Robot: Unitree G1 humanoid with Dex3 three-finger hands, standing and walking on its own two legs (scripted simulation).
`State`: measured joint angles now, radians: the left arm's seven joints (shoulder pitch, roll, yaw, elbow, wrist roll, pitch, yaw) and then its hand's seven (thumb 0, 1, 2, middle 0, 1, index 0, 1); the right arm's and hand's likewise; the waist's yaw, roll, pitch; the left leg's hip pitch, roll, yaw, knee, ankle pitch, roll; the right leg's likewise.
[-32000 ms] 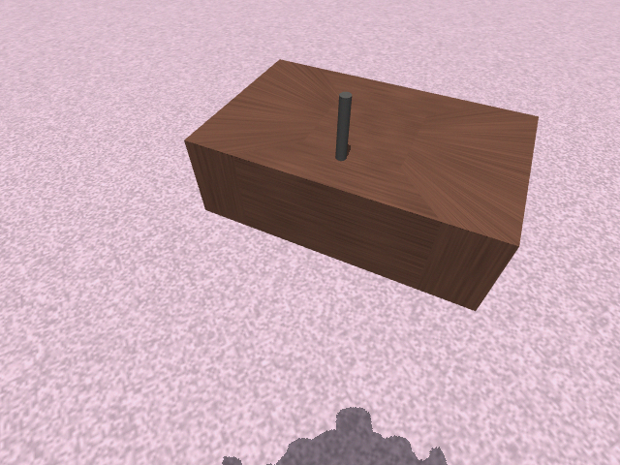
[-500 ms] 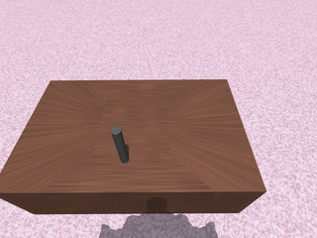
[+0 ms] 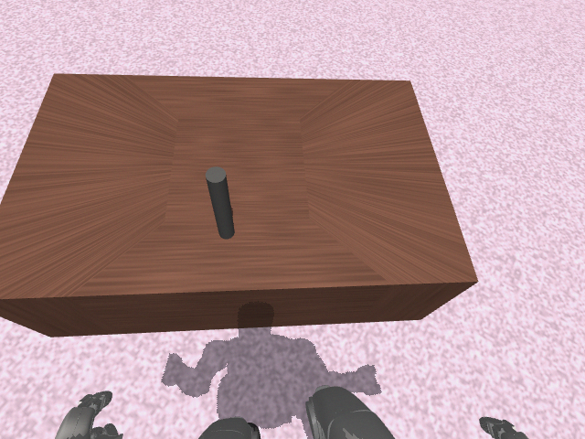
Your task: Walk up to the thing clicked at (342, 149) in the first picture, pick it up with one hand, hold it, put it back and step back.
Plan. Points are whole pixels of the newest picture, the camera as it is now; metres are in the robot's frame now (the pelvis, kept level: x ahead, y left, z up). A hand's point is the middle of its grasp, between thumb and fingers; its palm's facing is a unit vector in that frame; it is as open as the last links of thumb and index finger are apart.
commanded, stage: step back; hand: left
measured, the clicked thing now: (221, 207) +0.58 +0.14 -0.25
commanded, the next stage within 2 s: none
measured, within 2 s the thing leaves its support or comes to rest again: neither
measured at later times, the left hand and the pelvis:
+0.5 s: hand out of the picture +0.04 +0.25 -0.14, palm faces -0.03 -0.91 -0.41, open 7.4 cm; pelvis -0.10 -0.01 -0.01, yaw +0 degrees
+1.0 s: hand out of the picture -0.17 +0.25 -0.17, palm faces -0.10 -0.91 -0.40, open 7.4 cm; pelvis -0.26 -0.03 -0.02, yaw -6 degrees
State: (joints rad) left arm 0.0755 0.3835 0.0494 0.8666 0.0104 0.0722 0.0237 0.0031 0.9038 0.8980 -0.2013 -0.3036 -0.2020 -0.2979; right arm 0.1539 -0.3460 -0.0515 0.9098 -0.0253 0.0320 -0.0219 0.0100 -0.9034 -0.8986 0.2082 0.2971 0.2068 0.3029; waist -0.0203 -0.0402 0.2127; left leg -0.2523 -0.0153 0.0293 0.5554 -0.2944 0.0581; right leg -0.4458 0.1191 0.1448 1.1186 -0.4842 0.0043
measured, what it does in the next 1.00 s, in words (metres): walks backwards: right foot, then left foot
